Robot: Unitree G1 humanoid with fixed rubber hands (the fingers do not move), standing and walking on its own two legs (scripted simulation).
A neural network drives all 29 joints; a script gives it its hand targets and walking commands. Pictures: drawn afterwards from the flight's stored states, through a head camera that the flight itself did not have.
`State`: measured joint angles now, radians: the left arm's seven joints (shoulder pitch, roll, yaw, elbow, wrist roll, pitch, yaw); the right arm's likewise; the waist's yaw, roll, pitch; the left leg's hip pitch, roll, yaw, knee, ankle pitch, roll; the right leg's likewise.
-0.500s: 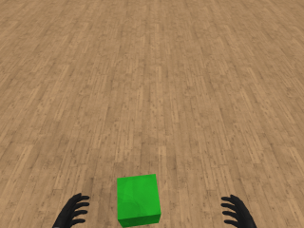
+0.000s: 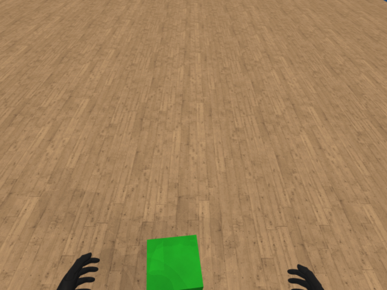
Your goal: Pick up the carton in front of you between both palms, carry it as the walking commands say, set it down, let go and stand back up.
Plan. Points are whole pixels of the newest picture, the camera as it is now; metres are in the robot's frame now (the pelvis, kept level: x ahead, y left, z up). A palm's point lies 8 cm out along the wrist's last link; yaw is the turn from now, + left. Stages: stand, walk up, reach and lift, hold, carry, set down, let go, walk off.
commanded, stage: stand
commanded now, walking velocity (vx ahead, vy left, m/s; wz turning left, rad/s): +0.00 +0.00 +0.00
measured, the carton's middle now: (173, 271) +0.37 +0.07 -0.64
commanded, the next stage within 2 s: none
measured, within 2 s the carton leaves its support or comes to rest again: neither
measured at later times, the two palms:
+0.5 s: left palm out of the picture +0.13 +0.30 -0.10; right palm out of the picture +0.13 -0.28 -0.08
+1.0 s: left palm out of the picture +0.09 +0.32 -0.10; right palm out of the picture +0.09 -0.29 -0.08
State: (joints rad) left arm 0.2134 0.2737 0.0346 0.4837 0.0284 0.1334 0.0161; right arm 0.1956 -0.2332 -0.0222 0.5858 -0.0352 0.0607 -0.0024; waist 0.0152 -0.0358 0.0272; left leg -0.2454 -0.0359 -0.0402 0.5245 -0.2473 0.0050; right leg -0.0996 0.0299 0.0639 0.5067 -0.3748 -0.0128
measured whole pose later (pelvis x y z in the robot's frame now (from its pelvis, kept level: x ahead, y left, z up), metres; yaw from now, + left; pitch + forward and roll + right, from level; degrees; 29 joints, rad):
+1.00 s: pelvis +0.00 +0.02 +0.01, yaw -2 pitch -2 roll +0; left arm 0.20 0.38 0.01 0.92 0.03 0.00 0.02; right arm 0.12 -0.36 -0.02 0.98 -0.02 0.00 -0.02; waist 0.00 -0.04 0.02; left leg -0.18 -0.04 0.00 0.42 -0.20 0.03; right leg -0.03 0.02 0.10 0.37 -0.29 0.01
